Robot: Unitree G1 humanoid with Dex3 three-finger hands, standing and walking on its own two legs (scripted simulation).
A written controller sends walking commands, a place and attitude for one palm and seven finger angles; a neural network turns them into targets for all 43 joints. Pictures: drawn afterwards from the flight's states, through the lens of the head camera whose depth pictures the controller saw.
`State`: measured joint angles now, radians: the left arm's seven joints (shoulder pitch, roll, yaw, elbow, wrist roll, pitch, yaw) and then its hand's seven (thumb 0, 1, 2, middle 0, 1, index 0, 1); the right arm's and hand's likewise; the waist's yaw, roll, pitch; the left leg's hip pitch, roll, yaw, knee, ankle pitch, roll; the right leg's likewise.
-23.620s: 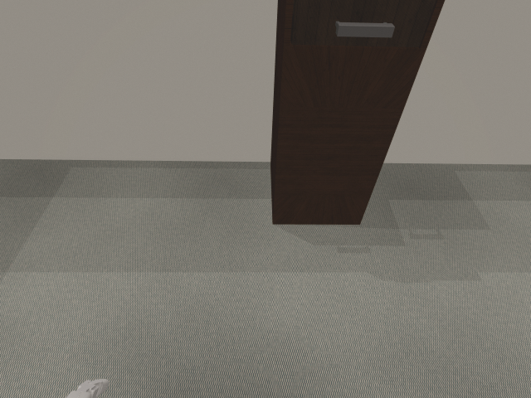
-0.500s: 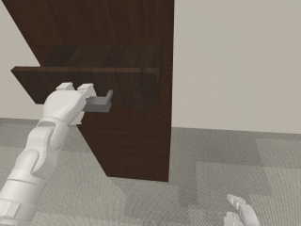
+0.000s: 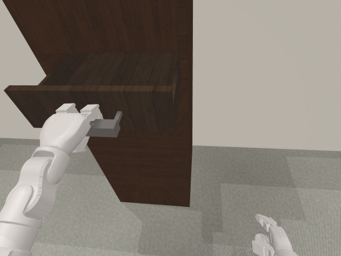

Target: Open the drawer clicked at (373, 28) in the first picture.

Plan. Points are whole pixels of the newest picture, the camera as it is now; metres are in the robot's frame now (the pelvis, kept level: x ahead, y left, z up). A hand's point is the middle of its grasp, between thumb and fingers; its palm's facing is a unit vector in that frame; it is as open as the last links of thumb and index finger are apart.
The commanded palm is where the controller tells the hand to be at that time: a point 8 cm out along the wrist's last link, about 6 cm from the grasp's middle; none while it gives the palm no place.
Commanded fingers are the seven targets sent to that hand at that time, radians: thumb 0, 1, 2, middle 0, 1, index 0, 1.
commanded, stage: pull the drawer open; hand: left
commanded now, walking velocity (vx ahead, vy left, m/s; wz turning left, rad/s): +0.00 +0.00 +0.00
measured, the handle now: (87, 120) +0.36 +0.23 +0.16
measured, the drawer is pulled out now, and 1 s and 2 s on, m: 0.17 0.27 0.30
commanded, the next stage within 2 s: open the thumb to release the handle in 1.50 s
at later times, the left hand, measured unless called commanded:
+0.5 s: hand (66, 171) +0.24 +0.24 +0.13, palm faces +0.11 -0.08 -0.99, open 5.9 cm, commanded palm +0.20 +0.24 +0.19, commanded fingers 0.00 0.90 0.90 -0.40 -1.35 -0.40 -1.35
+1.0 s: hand (59, 185) +0.21 +0.23 +0.13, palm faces +0.10 -0.09 -0.99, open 5.9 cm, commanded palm +0.16 +0.24 +0.19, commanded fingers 0.00 0.90 0.90 -0.40 -1.35 -0.40 -1.35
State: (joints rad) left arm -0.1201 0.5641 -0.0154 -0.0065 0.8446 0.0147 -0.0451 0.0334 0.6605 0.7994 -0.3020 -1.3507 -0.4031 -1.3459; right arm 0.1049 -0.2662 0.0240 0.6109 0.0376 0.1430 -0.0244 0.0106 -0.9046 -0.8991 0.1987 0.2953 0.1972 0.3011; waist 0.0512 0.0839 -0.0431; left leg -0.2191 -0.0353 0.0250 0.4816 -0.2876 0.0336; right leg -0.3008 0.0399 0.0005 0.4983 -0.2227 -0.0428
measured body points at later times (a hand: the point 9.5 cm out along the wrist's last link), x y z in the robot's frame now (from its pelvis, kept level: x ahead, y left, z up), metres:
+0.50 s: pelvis +0.00 +0.01 +0.00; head +0.00 -0.04 +0.45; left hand +0.23 +0.24 +0.19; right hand +0.23 -0.19 -0.09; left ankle -0.02 +0.10 -0.74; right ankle +0.02 -0.09 -0.74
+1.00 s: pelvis +0.00 +0.01 +0.00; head -0.01 -0.04 +0.45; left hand +0.20 +0.24 +0.19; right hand +0.22 -0.20 -0.09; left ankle -0.02 +0.10 -0.74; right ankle +0.02 -0.09 -0.74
